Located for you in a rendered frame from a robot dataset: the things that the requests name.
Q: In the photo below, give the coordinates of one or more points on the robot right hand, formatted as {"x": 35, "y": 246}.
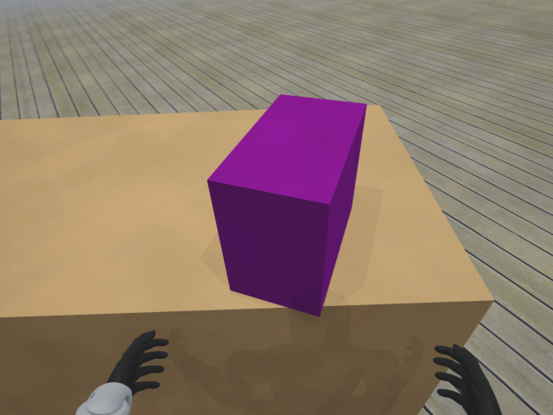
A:
{"x": 478, "y": 398}

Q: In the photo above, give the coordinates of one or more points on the pedestal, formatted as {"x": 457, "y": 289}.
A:
{"x": 107, "y": 231}

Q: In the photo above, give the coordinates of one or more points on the robot left hand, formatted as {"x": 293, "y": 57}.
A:
{"x": 128, "y": 369}

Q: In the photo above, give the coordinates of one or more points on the robot left forearm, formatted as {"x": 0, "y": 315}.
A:
{"x": 109, "y": 399}

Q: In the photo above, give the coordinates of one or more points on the carton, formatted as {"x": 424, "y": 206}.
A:
{"x": 282, "y": 198}

